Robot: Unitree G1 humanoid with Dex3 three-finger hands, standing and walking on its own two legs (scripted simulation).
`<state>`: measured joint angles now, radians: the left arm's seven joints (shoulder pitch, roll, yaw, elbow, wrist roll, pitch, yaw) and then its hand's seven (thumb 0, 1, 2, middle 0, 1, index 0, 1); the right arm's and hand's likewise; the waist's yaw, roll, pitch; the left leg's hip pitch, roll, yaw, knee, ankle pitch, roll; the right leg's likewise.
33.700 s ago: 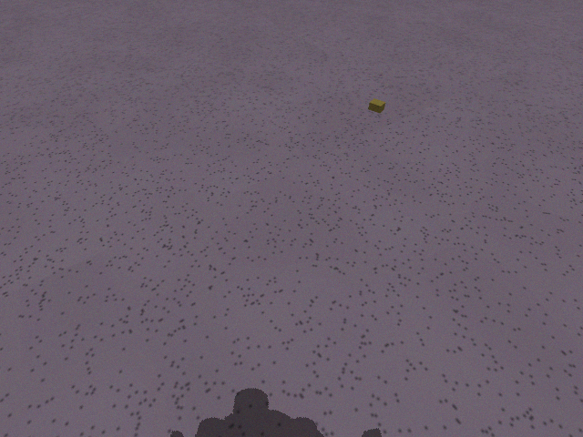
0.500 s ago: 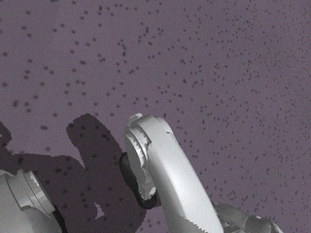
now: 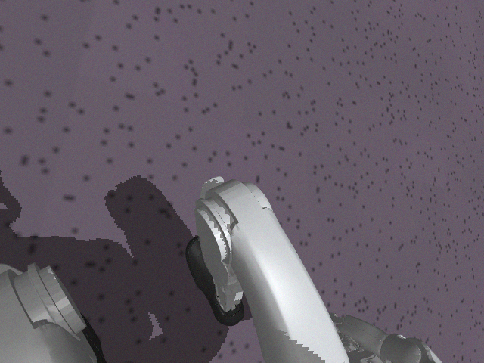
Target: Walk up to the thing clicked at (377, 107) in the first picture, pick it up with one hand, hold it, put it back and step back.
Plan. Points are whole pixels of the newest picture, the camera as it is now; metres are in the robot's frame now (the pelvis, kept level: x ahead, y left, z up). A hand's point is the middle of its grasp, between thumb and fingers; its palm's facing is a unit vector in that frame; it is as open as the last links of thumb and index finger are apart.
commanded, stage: close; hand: left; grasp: from above
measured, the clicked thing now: out of the picture +0.43 +0.32 -0.28
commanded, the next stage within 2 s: settle in 0.08 s
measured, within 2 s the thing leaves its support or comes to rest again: leaves its support in 0.56 s
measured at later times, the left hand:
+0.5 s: hand out of the picture +0.43 +0.30 -0.25, palm faces +0.08 -0.53 -0.85, open 11.0 cm
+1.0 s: hand out of the picture +0.44 +0.32 -0.16, palm faces +0.06 -0.51 -0.86, open 10.6 cm
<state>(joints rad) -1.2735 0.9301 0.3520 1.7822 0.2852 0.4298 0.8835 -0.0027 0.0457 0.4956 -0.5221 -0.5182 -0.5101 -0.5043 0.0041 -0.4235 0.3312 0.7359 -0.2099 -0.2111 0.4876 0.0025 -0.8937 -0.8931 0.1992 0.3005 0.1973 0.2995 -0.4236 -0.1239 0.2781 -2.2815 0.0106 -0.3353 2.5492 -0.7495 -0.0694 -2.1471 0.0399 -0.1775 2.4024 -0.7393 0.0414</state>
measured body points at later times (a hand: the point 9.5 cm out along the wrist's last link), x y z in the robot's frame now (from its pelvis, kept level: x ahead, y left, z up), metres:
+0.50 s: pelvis +0.00 +0.00 +0.00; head +0.29 +0.10 +0.32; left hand +0.42 +0.32 -0.20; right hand +0.02 -0.26 -0.06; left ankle +0.06 +0.14 -0.27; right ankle +0.10 -0.12 -0.27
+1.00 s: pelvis -0.01 +0.00 +0.03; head +0.26 +0.09 +0.37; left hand +0.44 +0.34 -0.11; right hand +0.02 -0.27 -0.05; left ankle +0.06 +0.14 -0.27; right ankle +0.10 -0.12 -0.27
